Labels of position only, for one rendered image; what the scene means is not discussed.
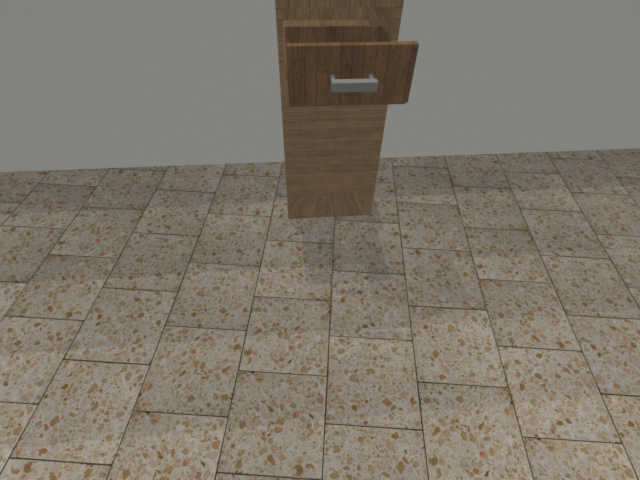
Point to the handle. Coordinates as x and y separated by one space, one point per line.
354 85

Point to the cabinet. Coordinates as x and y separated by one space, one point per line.
332 152

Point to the drawer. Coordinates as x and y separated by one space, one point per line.
313 53

